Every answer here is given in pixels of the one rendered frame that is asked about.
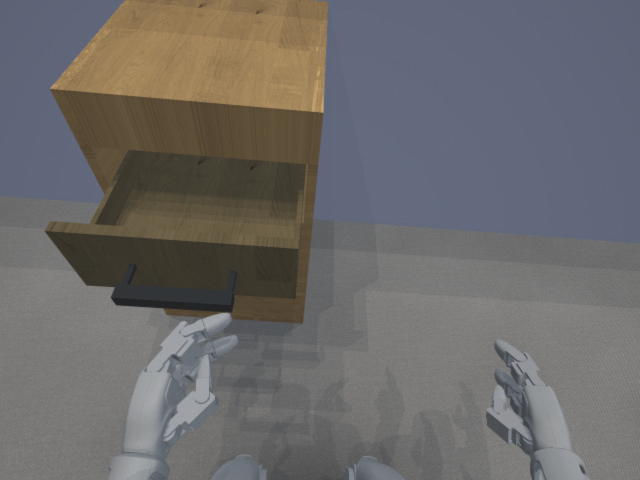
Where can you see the handle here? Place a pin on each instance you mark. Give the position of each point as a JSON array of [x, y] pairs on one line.
[[125, 294]]

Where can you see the left robot hand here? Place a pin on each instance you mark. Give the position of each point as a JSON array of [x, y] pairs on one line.
[[149, 427]]

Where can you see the robot left thigh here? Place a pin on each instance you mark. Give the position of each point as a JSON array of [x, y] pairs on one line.
[[240, 470]]

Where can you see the robot right shin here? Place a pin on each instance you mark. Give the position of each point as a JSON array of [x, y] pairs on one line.
[[367, 458]]

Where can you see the left robot forearm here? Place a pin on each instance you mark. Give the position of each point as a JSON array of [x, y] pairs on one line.
[[137, 466]]

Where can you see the right robot forearm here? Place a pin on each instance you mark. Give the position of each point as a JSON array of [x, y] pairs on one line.
[[557, 464]]

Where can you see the cabinet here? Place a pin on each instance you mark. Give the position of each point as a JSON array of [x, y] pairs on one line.
[[237, 79]]

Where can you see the drawer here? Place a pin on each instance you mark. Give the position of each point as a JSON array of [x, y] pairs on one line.
[[187, 220]]

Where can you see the right robot hand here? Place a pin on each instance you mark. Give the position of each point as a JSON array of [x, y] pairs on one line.
[[534, 403]]

